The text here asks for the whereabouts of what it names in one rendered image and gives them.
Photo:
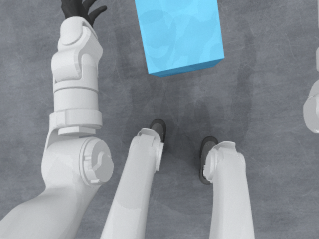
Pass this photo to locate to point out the robot left forearm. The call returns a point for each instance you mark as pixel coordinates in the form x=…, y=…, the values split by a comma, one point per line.
x=75, y=83

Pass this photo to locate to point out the robot left thigh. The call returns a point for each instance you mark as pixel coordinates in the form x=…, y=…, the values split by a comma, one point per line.
x=127, y=217

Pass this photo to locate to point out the carton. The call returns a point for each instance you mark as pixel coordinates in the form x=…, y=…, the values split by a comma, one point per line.
x=180, y=36

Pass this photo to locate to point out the robot left hand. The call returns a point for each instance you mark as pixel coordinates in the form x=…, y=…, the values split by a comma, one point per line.
x=75, y=8

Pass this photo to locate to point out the robot left shin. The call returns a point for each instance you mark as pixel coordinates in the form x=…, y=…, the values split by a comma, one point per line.
x=144, y=131

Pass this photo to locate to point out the right robot upper arm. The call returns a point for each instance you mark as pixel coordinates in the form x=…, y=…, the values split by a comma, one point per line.
x=311, y=109

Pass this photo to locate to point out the left robot upper arm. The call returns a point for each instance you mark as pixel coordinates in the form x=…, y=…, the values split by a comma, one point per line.
x=73, y=171

